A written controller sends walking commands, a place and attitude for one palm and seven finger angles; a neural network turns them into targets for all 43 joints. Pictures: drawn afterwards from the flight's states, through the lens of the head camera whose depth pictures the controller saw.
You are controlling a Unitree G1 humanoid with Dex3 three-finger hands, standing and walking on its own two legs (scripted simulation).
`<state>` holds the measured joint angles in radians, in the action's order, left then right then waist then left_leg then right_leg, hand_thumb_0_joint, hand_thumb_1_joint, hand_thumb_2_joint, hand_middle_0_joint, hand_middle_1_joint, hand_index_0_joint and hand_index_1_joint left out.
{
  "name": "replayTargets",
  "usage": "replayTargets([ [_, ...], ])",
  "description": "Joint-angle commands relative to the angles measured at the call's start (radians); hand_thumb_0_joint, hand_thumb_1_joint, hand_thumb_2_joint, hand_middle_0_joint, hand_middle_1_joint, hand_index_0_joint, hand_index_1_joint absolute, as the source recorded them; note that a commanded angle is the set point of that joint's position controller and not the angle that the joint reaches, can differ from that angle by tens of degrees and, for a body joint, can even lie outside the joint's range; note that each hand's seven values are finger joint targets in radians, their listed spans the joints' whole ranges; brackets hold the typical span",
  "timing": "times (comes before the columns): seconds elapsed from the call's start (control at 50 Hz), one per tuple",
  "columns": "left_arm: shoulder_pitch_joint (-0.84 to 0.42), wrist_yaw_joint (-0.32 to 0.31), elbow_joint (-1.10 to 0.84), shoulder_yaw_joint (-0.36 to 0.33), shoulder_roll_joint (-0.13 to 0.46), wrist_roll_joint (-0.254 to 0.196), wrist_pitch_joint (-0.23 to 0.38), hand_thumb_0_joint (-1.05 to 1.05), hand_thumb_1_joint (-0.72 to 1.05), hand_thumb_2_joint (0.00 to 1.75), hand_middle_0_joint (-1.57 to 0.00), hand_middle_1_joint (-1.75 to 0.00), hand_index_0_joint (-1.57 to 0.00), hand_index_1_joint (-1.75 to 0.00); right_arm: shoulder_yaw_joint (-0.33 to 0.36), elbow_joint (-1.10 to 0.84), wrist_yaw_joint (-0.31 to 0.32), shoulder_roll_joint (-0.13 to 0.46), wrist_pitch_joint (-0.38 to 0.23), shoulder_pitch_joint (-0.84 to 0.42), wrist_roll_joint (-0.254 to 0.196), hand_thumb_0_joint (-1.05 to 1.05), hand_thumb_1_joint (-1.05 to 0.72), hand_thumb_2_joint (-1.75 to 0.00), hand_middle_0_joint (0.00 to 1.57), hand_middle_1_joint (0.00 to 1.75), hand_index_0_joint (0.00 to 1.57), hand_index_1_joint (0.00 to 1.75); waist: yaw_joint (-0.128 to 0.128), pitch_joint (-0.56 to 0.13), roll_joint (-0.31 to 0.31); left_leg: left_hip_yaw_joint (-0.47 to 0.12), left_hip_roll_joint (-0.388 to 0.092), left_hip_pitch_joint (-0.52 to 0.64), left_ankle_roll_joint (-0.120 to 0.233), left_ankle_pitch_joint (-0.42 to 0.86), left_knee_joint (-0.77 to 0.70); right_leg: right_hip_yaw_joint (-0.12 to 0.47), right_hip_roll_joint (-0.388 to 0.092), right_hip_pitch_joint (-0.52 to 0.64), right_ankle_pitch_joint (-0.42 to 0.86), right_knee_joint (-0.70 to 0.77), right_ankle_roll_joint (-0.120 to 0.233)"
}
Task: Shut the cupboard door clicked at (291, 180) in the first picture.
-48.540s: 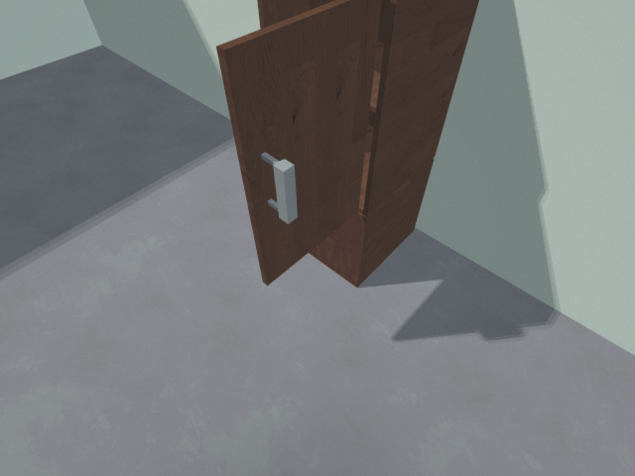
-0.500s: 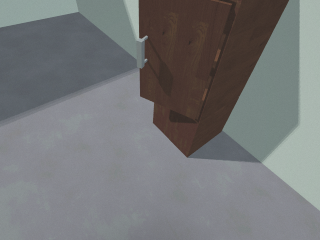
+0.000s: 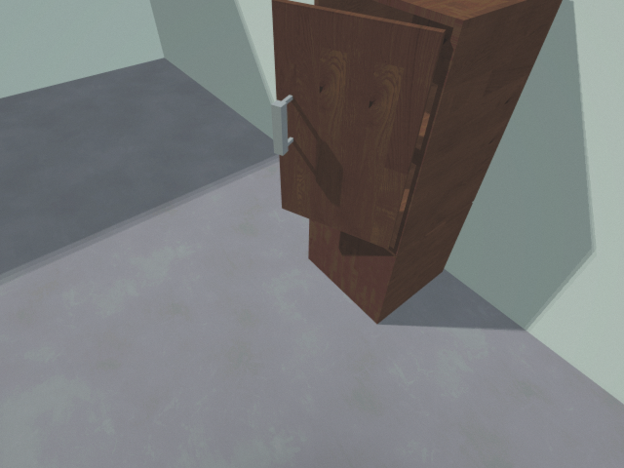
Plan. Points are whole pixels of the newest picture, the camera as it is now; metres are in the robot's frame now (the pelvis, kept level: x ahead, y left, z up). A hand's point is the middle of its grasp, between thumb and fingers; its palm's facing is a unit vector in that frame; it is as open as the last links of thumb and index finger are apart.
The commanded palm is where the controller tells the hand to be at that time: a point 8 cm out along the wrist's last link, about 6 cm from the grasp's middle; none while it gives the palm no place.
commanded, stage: let the arm hang, fingers relaxed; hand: left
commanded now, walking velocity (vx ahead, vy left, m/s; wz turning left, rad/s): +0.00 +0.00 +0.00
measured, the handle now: (284, 124) +0.89 +0.12 -0.02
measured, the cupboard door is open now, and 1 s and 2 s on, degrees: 23 23 23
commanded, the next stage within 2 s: look to check the result in 0.24 s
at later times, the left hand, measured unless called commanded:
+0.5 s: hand out of the picture +0.02 +0.19 -0.17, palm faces +0.01 -0.97 -0.23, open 7.4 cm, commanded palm none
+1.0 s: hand out of the picture +0.07 +0.20 -0.17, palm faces +0.00 -0.96 -0.27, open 7.4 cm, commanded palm none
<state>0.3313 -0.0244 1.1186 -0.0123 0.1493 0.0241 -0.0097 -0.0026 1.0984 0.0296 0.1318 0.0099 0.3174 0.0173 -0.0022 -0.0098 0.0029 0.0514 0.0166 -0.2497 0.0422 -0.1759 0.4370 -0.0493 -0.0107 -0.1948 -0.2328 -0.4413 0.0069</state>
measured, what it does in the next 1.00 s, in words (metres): stands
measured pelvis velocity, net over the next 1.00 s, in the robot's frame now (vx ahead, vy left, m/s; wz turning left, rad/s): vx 0.03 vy -0.02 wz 0.01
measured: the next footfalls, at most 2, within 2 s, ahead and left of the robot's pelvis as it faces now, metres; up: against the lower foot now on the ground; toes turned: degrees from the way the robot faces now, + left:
right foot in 1.66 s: +0.11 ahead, -0.14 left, +0.00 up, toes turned +26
left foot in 1.96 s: -0.03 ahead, +0.10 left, +0.00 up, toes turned +42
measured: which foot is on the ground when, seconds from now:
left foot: down 0.00-1.00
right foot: down 0.00-1.00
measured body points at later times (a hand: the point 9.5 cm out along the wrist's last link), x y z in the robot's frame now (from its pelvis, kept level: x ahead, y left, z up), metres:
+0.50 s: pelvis +0.02 -0.01 +0.00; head +0.02 -0.01 +0.45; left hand +0.02 +0.24 -0.15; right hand +0.02 -0.24 -0.15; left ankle +0.04 +0.09 -0.74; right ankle +0.00 -0.12 -0.74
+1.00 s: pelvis +0.03 -0.02 +0.00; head +0.04 -0.02 +0.45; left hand +0.07 +0.25 -0.14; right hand +0.07 -0.28 -0.14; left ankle +0.04 +0.09 -0.74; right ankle +0.00 -0.12 -0.74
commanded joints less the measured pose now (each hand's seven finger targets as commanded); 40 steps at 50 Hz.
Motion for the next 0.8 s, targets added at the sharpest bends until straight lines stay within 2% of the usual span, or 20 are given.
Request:
replayTargets([
  [0.0,0.068,-0.008,-0.019,-0.022,0.093,-0.004,0.011,0.00,0.90,0.90,-0.20,-0.30,-0.20,-0.30,0.024,-0.021,0.009,0.115,-0.017,0.049,0.000,0.00,-0.90,-0.90,0.20,0.30,0.20,0.30,0.005,0.107,0.012,-0.147,-0.117,-0.044,0.004,-0.111,-0.143,0.094,-0.075,-0.050,-0.032,0.099,0.038],
  [0.04,0.063,-0.008,-0.022,-0.024,0.107,-0.003,0.012,0.00,0.90,0.90,-0.20,-0.30,-0.20,-0.30,0.027,-0.024,0.008,0.128,-0.017,0.042,-0.002,0.00,-0.90,-0.90,0.20,0.30,0.20,0.30,0.006,0.113,0.015,-0.143,-0.118,-0.036,0.003,-0.095,-0.142,0.092,-0.075,-0.052,-0.023,0.103,0.038],
  [0.22,0.022,-0.006,-0.024,-0.027,0.124,-0.007,0.018,0.00,0.90,0.90,-0.20,-0.30,-0.20,-0.30,0.025,-0.022,0.009,0.147,-0.025,0.012,-0.001,0.00,-0.90,-0.90,0.20,0.30,0.20,0.30,0.004,0.062,0.033,-0.130,-0.120,0.020,-0.001,0.013,-0.130,0.097,-0.084,-0.007,0.036,0.110,0.037],
  [0.26,0.011,-0.006,-0.024,-0.027,0.135,-0.007,0.019,0.00,0.90,0.90,-0.20,-0.30,-0.20,-0.30,0.026,-0.023,0.010,0.156,-0.025,0.003,-0.004,0.00,-0.90,-0.90,0.20,0.30,0.20,0.30,0.002,0.069,0.019,-0.127,-0.122,0.029,-0.002,0.044,-0.123,0.097,-0.086,-0.006,0.048,0.114,0.038],
  [0.4,-0.013,-0.004,-0.022,-0.027,0.161,-0.009,0.022,0.00,0.90,0.90,-0.20,-0.30,-0.20,-0.30,0.027,-0.017,0.008,0.178,-0.024,-0.019,-0.005,0.00,-0.90,-0.90,0.20,0.30,0.20,0.30,0.001,0.054,-0.002,-0.121,-0.123,0.059,-0.004,0.072,-0.117,0.102,-0.093,0.014,0.060,0.132,0.039],
  [0.48,-0.026,-0.003,-0.019,-0.026,0.172,-0.010,0.020,0.00,0.90,0.90,-0.20,-0.30,-0.20,-0.30,0.027,-0.012,0.007,0.189,-0.020,-0.035,-0.005,0.00,-0.90,-0.90,0.20,0.30,0.20,0.30,0.001,0.070,-0.001,-0.119,-0.125,0.065,-0.005,0.047,-0.126,0.104,-0.095,0.001,0.036,0.143,0.040],
  [0.64,-0.053,0.000,-0.022,-0.030,0.214,-0.009,0.028,0.00,0.90,0.90,-0.20,-0.30,-0.20,-0.30,0.031,-0.016,0.006,0.229,-0.024,-0.078,-0.007,0.00,-0.90,-0.90,0.20,0.30,0.20,0.30,0.004,0.043,-0.010,-0.118,-0.127,0.095,-0.006,0.094,-0.120,0.111,-0.100,0.025,0.084,0.156,0.045],
  [0.78,-0.095,0.002,-0.024,-0.031,0.239,-0.011,0.030,0.00,0.90,0.90,-0.20,-0.30,-0.20,-0.30,0.031,-0.013,0.004,0.252,-0.027,-0.109,-0.005,0.00,-0.90,-0.90,0.20,0.30,0.20,0.30,0.002,0.031,0.013,-0.117,-0.134,0.106,-0.011,0.121,-0.131,0.111,-0.107,0.055,0.127,0.160,0.045],
])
